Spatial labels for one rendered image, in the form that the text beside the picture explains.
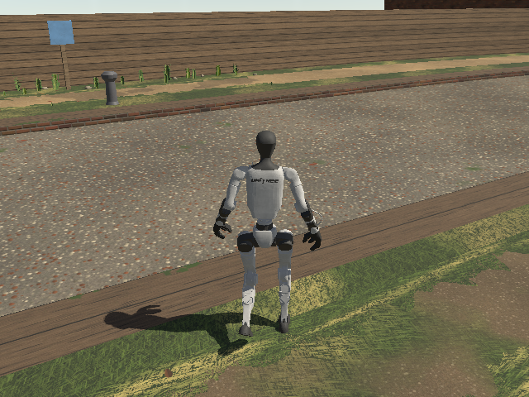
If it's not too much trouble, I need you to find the robot left upper arm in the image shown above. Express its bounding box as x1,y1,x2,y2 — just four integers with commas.
223,166,248,211

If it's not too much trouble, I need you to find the robot right thigh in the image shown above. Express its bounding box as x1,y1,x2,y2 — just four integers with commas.
276,229,293,282

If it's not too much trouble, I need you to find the robot right forearm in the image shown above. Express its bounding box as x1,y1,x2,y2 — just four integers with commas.
301,199,319,234

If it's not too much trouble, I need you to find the robot right upper arm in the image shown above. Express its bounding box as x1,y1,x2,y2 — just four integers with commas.
283,167,308,213

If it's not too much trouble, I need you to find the left robot foot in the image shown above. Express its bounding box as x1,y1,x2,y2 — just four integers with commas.
238,323,253,337

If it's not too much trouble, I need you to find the robot left hand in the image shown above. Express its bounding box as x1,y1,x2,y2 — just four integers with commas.
213,223,232,239

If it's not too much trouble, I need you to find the robot left forearm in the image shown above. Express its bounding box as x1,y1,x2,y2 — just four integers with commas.
216,198,231,226

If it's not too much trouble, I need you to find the robot right hand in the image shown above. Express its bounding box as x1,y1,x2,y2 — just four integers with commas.
303,231,322,251

